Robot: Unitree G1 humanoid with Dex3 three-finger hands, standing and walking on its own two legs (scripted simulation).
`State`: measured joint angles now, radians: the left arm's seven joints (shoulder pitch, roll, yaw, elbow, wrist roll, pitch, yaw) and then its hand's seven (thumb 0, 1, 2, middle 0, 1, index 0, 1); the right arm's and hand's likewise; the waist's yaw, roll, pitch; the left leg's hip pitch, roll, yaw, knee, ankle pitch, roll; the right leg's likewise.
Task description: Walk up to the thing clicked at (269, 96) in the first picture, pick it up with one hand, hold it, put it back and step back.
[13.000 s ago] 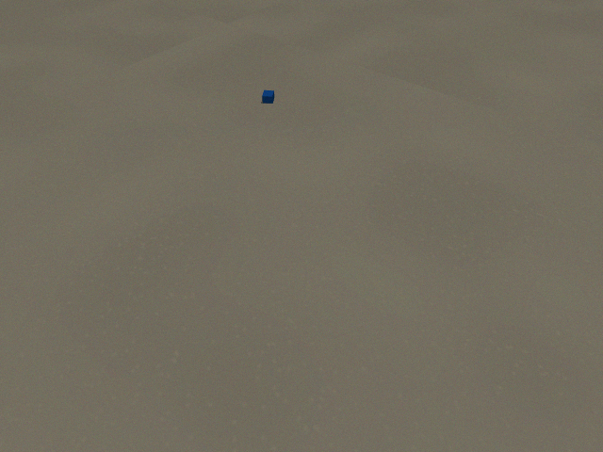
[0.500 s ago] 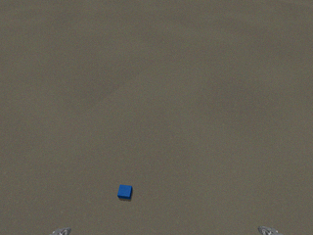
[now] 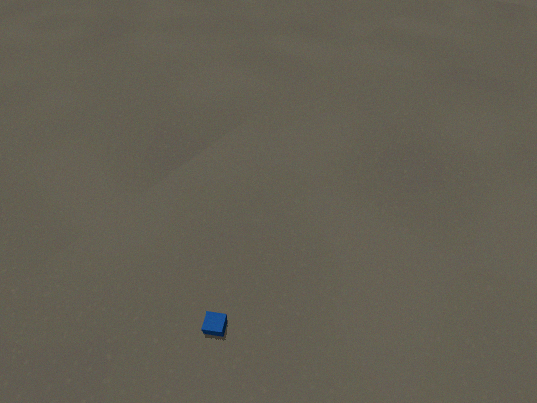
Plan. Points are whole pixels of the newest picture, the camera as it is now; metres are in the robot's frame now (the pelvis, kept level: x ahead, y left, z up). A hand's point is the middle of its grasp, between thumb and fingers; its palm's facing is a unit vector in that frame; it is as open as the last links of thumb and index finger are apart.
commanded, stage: stand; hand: left
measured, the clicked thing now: (214, 323) +0.50 +0.23 -0.76
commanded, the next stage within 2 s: walk up in 2.00 s
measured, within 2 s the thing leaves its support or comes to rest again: neither
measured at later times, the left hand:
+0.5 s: hand out of the picture +0.09 +0.25 -0.15, palm faces -0.02 -0.94 -0.34, open 7.4 cm
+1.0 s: hand out of the picture +0.10 +0.25 -0.15, palm faces -0.02 -0.94 -0.35, open 7.4 cm
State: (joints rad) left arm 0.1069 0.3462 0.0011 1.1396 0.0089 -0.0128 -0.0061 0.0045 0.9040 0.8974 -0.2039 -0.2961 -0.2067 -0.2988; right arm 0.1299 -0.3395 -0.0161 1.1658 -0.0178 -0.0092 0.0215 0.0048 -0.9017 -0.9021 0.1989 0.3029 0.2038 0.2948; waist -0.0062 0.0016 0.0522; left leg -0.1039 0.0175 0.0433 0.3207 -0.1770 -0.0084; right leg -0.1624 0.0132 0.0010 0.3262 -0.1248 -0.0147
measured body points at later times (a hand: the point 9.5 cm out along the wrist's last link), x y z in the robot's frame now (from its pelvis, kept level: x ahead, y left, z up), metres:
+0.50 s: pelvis +0.02 +0.00 +0.00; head +0.02 +0.00 +0.45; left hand +0.09 +0.30 -0.13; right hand +0.09 -0.29 -0.14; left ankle +0.00 +0.12 -0.75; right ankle +0.04 -0.11 -0.75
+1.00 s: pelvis +0.02 +0.00 +0.00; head +0.03 -0.01 +0.45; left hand +0.10 +0.30 -0.13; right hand +0.10 -0.30 -0.14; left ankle +0.00 +0.12 -0.75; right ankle +0.04 -0.11 -0.75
